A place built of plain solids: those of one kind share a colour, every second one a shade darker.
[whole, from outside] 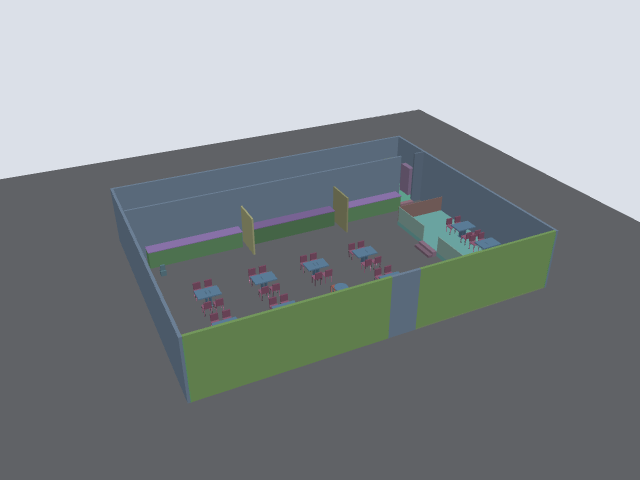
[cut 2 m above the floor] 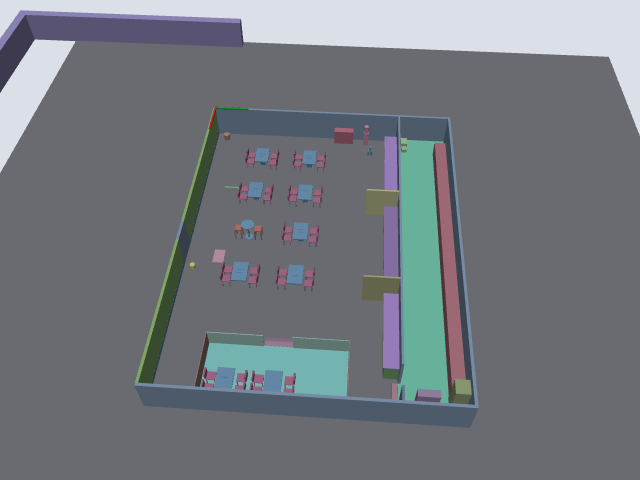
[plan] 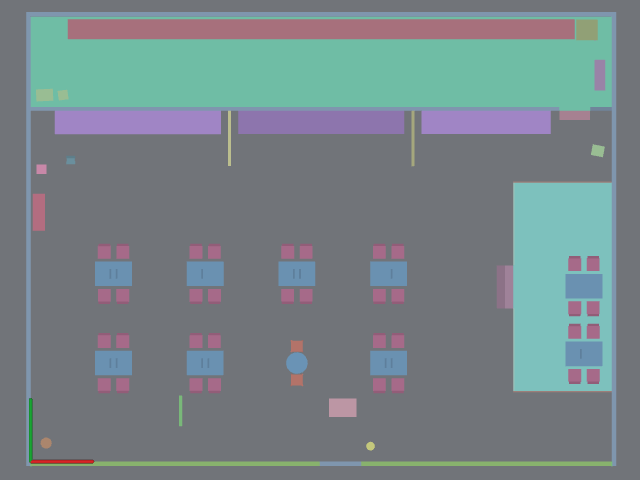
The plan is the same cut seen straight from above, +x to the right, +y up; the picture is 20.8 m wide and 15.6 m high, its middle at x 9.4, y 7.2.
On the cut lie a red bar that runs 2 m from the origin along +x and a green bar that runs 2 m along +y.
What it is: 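A food court's seating hall of the 2010s to 2020s; 18.9 x 14.5 m, ceiling 3.4 m, a street door 0.95 x 2.1 m in the glazed front; tables 0.75 m, chairs 0.45 m, bar tops 1.06 m, a counter 1.0 m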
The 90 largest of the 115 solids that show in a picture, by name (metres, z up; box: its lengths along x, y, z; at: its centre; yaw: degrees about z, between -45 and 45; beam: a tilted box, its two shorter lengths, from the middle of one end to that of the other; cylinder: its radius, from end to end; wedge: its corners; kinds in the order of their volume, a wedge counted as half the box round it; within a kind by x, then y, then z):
{
 "street_hedge_1": {"box": [0.6, 16.6, 2.25], "at": [-10.16, -8.3, 1.07]},
 "street_hedge_2": {"box": [39.8, 0.6, 2.25], "at": [9.44, -16.3, 1.07]},
 "wall_1": {"box": [0.15, 14.76, 3.45], "at": [-0.07, 7.23, 1.68]},
 "wall_2": {"box": [17.18, 0.12, 3.45], "at": [8.59, 11.46, 1.68]},
 "wall_3": {"box": [19.18, 0.15, 3.45], "at": [9.44, 14.54, 1.68]},
 "wall_4": {"box": [1.5, 0.15, 3.45], "at": [10.14, -0.07, 1.68]},
 "wall_5": {"box": [0.7, 0.12, 3.45], "at": [18.53, 11.46, 1.68]},
 "wall_6": {"box": [0.15, 14.76, 3.45], "at": [18.95, 7.23, 1.68]},
 "zone_back_1": {"box": [18.88, 3.06, 0.22], "at": [9.44, 12.93, 0.06]},
 "counter_1": {"box": [5.36, 0.7, 1.05], "at": [3.48, 11.05, 0.47]},
 "counter_2": {"box": [5.36, 0.7, 1.05], "at": [9.44, 11.05, 0.47]},
 "counter_3": {"box": [4.16, 0.7, 1.05], "at": [14.8, 11.05, 0.47]},
 "back_worktop_1": {"box": [16.48, 0.65, 0.95], "at": [9.44, 14.05, 0.59]},
 "window_wall_1": {"box": [9.54, 0.15, 3.45], "at": [4.77, -0.07, 1.68]},
 "window_wall_2": {"box": [8.14, 0.15, 3.45], "at": [14.81, -0.07, 1.68]},
 "dais_1": {"box": [3.2, 6.85, 0.35], "at": [17.28, 5.67, 0.12]},
 "back_fridge_1": {"box": [0.7, 0.68, 1.9], "at": [18.08, 14.03, 1.07]},
 "kiosk_wall_1": {"box": [0.1, 1.8, 2.35], "at": [6.46, 10.5, 1.12]},
 "kiosk_wall_2": {"box": [0.1, 1.8, 2.35], "at": [12.42, 10.5, 1.12]},
 "shelf_1": {"box": [0.35, 1.0, 1.95], "at": [18.5, 12.56, 1.09]},
 "meeting_table_1": {"box": [1.2, 0.8, 0.07], "at": [2.69, 3.2, 0.71]},
 "meeting_table_2": {"box": [1.2, 0.8, 0.07], "at": [2.69, 6.1, 0.71]},
 "meeting_table_3": {"box": [1.2, 0.8, 0.07], "at": [5.67, 3.2, 0.71]},
 "meeting_table_4": {"box": [1.2, 0.8, 0.07], "at": [5.67, 6.1, 0.71]},
 "meeting_table_5": {"box": [1.2, 0.8, 0.07], "at": [8.65, 6.1, 0.71]},
 "meeting_table_6": {"box": [1.2, 0.8, 0.07], "at": [11.63, 3.2, 0.71]},
 "meeting_table_7": {"box": [1.2, 0.8, 0.07], "at": [11.63, 6.1, 0.71]},
 "meeting_table_8": {"box": [1.2, 0.8, 0.07], "at": [17.98, 3.5, 1.01]},
 "meeting_table_9": {"box": [1.2, 0.8, 0.07], "at": [17.98, 5.7, 1.01]},
 "condiment_station_1": {"box": [0.4, 1.2, 1.0], "at": [0.26, 8.1, 0.45]},
 "counter_top_1": {"box": [5.4, 0.78, 0.04], "at": [3.48, 11.03, 1.02]},
 "counter_top_2": {"box": [5.4, 0.78, 0.04], "at": [9.44, 11.03, 1.02]},
 "counter_top_3": {"box": [4.2, 0.78, 0.04], "at": [14.8, 11.03, 1.02]},
 "side_chair_1": {"box": [0.42, 0.42, 0.04], "at": [2.39, 2.5, 0.43]},
 "side_chair_2": {"box": [0.42, 0.42, 0.04], "at": [2.39, 3.9, 0.43]},
 "side_chair_3": {"box": [0.38, 0.08, 0.38], "at": [2.39, 4.14, 0.65]},
 "side_chair_4": {"box": [0.38, 0.08, 0.38], "at": [2.39, 5.16, 0.65]},
 "side_chair_5": {"box": [0.42, 0.42, 0.04], "at": [2.39, 5.4, 0.43]},
 "side_chair_6": {"box": [0.42, 0.42, 0.04], "at": [2.39, 6.8, 0.43]},
 "side_chair_7": {"box": [0.38, 0.08, 0.38], "at": [2.39, 7.04, 0.65]},
 "side_chair_8": {"box": [0.42, 0.42, 0.04], "at": [2.99, 2.5, 0.43]},
 "side_chair_9": {"box": [0.42, 0.42, 0.04], "at": [2.99, 3.9, 0.43]},
 "side_chair_10": {"box": [0.38, 0.08, 0.38], "at": [2.99, 4.14, 0.65]},
 "side_chair_11": {"box": [0.38, 0.08, 0.38], "at": [2.99, 5.16, 0.65]},
 "side_chair_12": {"box": [0.42, 0.42, 0.04], "at": [2.99, 5.4, 0.43]},
 "side_chair_13": {"box": [0.42, 0.42, 0.04], "at": [2.99, 6.8, 0.43]},
 "side_chair_14": {"box": [0.38, 0.08, 0.38], "at": [2.99, 7.04, 0.65]},
 "side_chair_15": {"box": [0.42, 0.42, 0.04], "at": [5.37, 2.5, 0.43]},
 "side_chair_16": {"box": [0.42, 0.42, 0.04], "at": [5.37, 3.9, 0.43]},
 "side_chair_17": {"box": [0.38, 0.08, 0.38], "at": [5.37, 4.14, 0.65]},
 "side_chair_18": {"box": [0.38, 0.08, 0.38], "at": [5.37, 5.16, 0.65]},
 "side_chair_19": {"box": [0.38, 0.08, 0.38], "at": [5.37, 7.04, 0.65]},
 "side_chair_20": {"box": [0.42, 0.42, 0.04], "at": [5.97, 2.5, 0.43]},
 "side_chair_21": {"box": [0.38, 0.08, 0.38], "at": [5.97, 4.14, 0.65]},
 "side_chair_22": {"box": [0.38, 0.08, 0.38], "at": [5.97, 5.16, 0.65]},
 "side_chair_23": {"box": [0.38, 0.08, 0.38], "at": [5.97, 7.04, 0.65]},
 "side_chair_24": {"box": [0.38, 0.08, 0.38], "at": [8.35, 5.16, 0.65]},
 "side_chair_25": {"box": [0.38, 0.08, 0.38], "at": [8.35, 7.04, 0.65]},
 "side_chair_26": {"box": [0.38, 0.08, 0.38], "at": [8.95, 5.16, 0.65]},
 "side_chair_27": {"box": [0.38, 0.08, 0.38], "at": [8.95, 7.04, 0.65]},
 "side_chair_28": {"box": [0.38, 0.08, 0.38], "at": [11.33, 4.14, 0.65]},
 "side_chair_29": {"box": [0.38, 0.08, 0.38], "at": [11.33, 5.16, 0.65]},
 "side_chair_30": {"box": [0.38, 0.08, 0.38], "at": [11.33, 7.04, 0.65]},
 "side_chair_31": {"box": [0.38, 0.08, 0.38], "at": [11.93, 4.14, 0.65]},
 "side_chair_32": {"box": [0.38, 0.08, 0.38], "at": [11.93, 5.16, 0.65]},
 "side_chair_33": {"box": [0.38, 0.08, 0.38], "at": [11.93, 7.04, 0.65]},
 "side_chair_34": {"box": [0.38, 0.08, 0.38], "at": [17.68, 4.44, 0.95]},
 "stallriser_1": {"box": [9.54, 0.05, 0.35], "at": [4.77, -0.02, 0.12]},
 "stallriser_2": {"box": [8.14, 0.05, 0.35], "at": [14.81, -0.02, 0.12]},
 "dais_rail_end_1": {"box": [3.2, 0.04, 1.0], "at": [17.28, 2.27, 0.75]},
 "dais_rail_end_2": {"box": [3.2, 0.04, 1.0], "at": [17.28, 9.08, 0.75]},
 "dais_rail_front_1": {"box": [0.04, 2.73, 1.0], "at": [15.7, 3.61, 0.75]},
 "dais_rail_front_2": {"box": [0.04, 2.73, 1.0], "at": [15.7, 7.74, 0.75]},
 "dais_steps_1": {"box": [0.27, 1.4, 0.2], "at": [15.28, 5.67, 0.05]},
 "dais_steps_2": {"box": [0.27, 1.4, 0.35], "at": [15.54, 5.67, 0.12]},
 "box_cardboard_1": {"box": [0.55, 0.39, 0.35], "at": [0.45, 11.91, 0.29], "yaw": 2.4},
 "box_cardboard_2": {"box": [0.33, 0.32, 0.27], "at": [1.05, 11.91, 0.26], "yaw": 7.9},
 "box_cardboard_3": {"box": [0.4, 0.36, 0.42], "at": [18.43, 10.1, 0.16], "yaw": -10.8},
 "front_foot_1": {"box": [8.14, 0.15, 0.12], "at": [14.81, -0.07, 0.01]},
 "water_cooler_1": {"box": [0.33, 0.31, 1.03], "at": [0.35, 9.5, 0.47]},
 "water_cooler_2": {"cylinder": 0.14, "from": [0.35, 9.5, 0.98], "to": [0.35, 9.5, 1.4]},
 "back_step_1": {"box": [1.0, 0.3, 0.22], "at": [17.68, 11.25, 0.06]},
 "plant_pot_1": {"cylinder": 0.18, "from": [0.5, 0.6, 0.0], "to": [0.5, 0.6, 0.38]},
 "door_mat_1": {"box": [0.9, 0.6, 0.07], "at": [10.14, 1.75, -0.02]},
 "front_corner_1": {"box": [0.04, 0.17, 3.3], "at": [0.0, -0.07, 1.6]},
 "bin_waste_1": {"cylinder": 0.14, "from": [11.04, 0.5, 0.0], "to": [11.04, 0.5, 0.31]},
 "bar_stool_1": {"box": [0.38, 0.36, 0.06], "at": [8.65, 2.65, 0.73]},
 "bar_stool_2": {"box": [0.38, 0.36, 0.06], "at": [8.65, 3.75, 0.73]},
 "bar_table_1": {"cylinder": 0.35, "from": [8.65, 3.2, 1.03], "to": [8.65, 3.2, 1.06]},
 "cable_protector_1": {"box": [0.1, 1.0, 0.07], "at": [4.87, 1.65, -0.01]}
}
